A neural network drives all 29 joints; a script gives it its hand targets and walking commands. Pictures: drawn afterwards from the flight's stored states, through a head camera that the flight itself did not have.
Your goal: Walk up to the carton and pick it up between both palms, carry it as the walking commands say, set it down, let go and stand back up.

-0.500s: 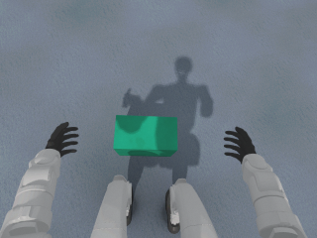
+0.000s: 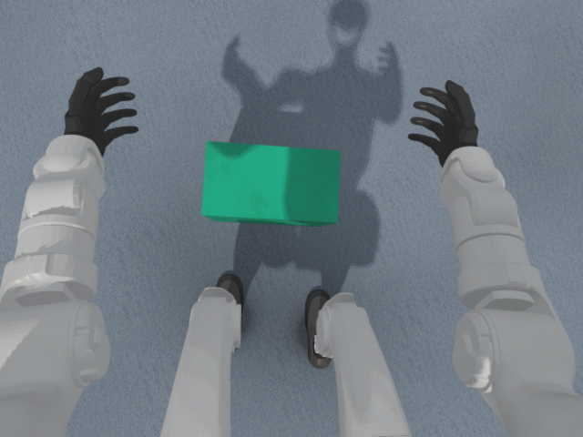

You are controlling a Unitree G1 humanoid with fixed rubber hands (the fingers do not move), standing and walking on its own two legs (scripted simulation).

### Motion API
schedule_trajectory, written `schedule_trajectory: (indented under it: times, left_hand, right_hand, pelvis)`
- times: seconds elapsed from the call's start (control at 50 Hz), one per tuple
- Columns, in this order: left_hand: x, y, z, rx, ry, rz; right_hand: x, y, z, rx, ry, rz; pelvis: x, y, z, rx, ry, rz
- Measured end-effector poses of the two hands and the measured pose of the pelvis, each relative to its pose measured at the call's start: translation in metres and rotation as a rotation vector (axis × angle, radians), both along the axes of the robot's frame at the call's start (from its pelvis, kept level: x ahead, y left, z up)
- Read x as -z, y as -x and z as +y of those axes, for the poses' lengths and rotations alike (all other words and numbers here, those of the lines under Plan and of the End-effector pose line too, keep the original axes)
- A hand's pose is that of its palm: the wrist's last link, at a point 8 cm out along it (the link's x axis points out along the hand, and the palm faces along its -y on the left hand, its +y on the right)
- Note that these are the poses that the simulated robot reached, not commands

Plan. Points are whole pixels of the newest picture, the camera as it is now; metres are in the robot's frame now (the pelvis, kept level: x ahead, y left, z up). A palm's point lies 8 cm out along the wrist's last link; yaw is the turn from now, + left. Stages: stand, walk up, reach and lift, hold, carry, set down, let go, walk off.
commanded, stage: reach and lift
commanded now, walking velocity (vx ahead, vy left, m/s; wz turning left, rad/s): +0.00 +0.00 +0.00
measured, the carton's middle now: (270, 190) +0.46 +0.02 -0.52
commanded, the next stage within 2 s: none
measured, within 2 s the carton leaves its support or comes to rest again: neither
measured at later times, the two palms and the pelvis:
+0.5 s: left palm (134, 150) +0.48 +0.24 -0.23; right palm (419, 165) +0.47 -0.21 -0.22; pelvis -0.03 +0.01 -0.08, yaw -2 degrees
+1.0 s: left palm (158, 169) +0.48 +0.24 -0.38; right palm (382, 174) +0.48 -0.20 -0.36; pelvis -0.05 +0.01 -0.21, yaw -3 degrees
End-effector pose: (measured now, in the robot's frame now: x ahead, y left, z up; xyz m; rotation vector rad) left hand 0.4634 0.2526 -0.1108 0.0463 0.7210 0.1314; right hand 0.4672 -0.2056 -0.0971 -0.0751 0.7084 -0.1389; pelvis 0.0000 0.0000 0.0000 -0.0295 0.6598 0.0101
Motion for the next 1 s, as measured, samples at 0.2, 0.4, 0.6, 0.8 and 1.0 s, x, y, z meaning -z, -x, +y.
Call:
schedule_trajectory:
  times: [0.2, 0.4, 0.6, 0.8, 1.0]
  left_hand:
    - [0.039, -0.022, -0.005, 0.029, -0.014, -0.056]
    - [0.097, -0.005, -0.011, -0.005, 0.004, -0.013]
    - [0.145, -0.017, -0.015, -0.030, 0.008, -0.042]
    - [0.207, -0.009, -0.009, -0.051, 0.000, -0.021]
    - [0.265, -0.013, -0.009, -0.055, -0.002, -0.005]
  right_hand:
    - [0.041, -0.010, -0.008, -0.016, 0.027, -0.042]
    - [0.100, 0.007, -0.012, -0.006, 0.023, 0.004]
    - [0.150, -0.006, -0.002, 0.013, 0.011, -0.023]
    - [0.212, -0.006, 0.003, 0.031, 0.001, -0.010]
    - [0.264, -0.013, 0.004, 0.041, 0.008, -0.011]
  pelvis:
    - [-0.002, 0.008, 0.009, 0.007, 0.008, -0.159]
    - [0.043, 0.021, 0.013, 0.031, 0.005, -0.177]
    - [0.111, 0.045, 0.009, 0.037, 0.006, -0.199]
    - [0.166, 0.057, 0.005, 0.036, 0.005, -0.169]
    - [0.209, 0.053, 0.007, 0.038, 0.012, -0.148]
